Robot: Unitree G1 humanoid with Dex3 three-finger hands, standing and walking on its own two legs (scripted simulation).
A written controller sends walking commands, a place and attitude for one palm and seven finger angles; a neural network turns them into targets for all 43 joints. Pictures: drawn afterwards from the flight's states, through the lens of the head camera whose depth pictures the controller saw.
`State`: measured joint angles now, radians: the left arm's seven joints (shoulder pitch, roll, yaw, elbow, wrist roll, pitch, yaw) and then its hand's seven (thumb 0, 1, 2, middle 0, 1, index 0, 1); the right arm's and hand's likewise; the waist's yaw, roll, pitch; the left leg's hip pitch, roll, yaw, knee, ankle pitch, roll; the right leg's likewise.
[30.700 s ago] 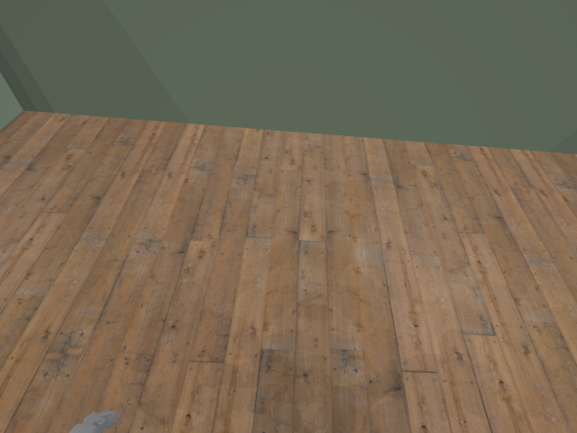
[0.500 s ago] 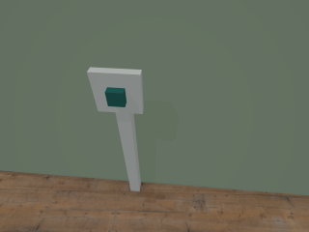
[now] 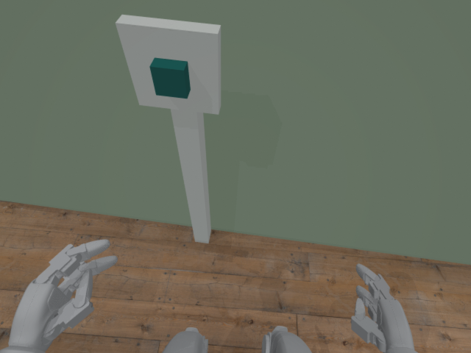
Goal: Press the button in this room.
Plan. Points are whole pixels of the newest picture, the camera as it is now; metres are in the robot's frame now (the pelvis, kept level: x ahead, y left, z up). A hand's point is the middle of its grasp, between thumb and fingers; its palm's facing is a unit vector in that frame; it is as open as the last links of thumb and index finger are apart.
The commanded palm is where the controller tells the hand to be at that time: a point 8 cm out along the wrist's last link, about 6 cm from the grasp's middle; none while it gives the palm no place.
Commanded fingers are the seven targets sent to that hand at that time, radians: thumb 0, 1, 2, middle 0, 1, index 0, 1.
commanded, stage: raise the hand and make a fist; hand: left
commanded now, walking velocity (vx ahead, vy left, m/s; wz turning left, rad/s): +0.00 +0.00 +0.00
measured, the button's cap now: (171, 77) +0.55 +0.16 +0.15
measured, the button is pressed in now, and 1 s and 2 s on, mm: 0 0 0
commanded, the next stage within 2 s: aim a knuckle at the button in 1.64 s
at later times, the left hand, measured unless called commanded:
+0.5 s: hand (69, 272) +0.21 +0.25 +0.06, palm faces +0.01 -1.00 -0.04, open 3.1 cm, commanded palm +0.18 +0.30 +0.08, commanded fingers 0.00 0.90 0.90 -1.30 -1.50 -1.30 -1.50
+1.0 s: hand (64, 239) +0.24 +0.25 +0.11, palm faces -0.03 -1.00 -0.06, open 3.1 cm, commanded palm +0.22 +0.30 +0.13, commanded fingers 0.00 0.90 0.90 -1.30 -1.50 -1.30 -1.50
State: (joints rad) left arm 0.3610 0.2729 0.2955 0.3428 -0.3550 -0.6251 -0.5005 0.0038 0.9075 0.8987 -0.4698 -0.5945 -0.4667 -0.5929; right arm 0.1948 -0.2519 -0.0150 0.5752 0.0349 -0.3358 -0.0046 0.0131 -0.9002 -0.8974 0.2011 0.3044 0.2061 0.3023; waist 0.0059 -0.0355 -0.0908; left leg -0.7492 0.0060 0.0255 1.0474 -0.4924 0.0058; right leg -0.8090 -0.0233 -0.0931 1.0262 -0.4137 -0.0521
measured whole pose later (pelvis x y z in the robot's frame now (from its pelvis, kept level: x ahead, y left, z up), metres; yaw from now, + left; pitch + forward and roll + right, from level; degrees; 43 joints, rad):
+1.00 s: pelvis +0.03 +0.04 +0.03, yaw +1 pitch +7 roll -3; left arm 0.41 0.31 0.23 -0.15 -0.31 -0.17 -0.31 0.01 0.90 0.90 -1.30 -1.50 -1.30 -1.50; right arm 0.29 -0.24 0.06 0.51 0.05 -0.24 -0.04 0.02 -0.90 -0.90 0.20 0.30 0.21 0.30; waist 0.00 0.04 -0.12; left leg -0.56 0.00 0.01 0.93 -0.50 0.06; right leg -0.57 -0.02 -0.11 0.83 -0.38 0.01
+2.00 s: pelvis +0.03 +0.01 +0.04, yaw +1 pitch +4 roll -1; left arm 0.12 0.29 0.22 0.08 -0.30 -0.15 -0.33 0.01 0.90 0.90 -1.30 -1.50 -1.30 -1.50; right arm 0.26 -0.27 0.05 0.58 0.05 -0.24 -0.08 0.02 -0.90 -0.90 0.20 0.30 0.21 0.30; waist 0.01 0.04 -0.05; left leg -0.42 0.01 -0.01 0.77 -0.41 0.01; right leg -0.45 0.00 -0.12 0.71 -0.33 -0.04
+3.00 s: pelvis +0.03 +0.01 +0.04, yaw -1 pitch +11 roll +0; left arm -0.51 0.24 0.18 0.74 -0.15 -0.30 -0.13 0.01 0.90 0.90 -1.30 -1.50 -1.30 -1.50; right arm 0.33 -0.25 0.02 0.64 0.03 -0.06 -0.02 0.01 -0.90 -0.90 0.20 0.30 0.20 0.30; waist -0.07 0.02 -0.07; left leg -0.56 0.01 0.04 0.80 -0.43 0.02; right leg -0.63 0.00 -0.07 0.78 -0.34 -0.04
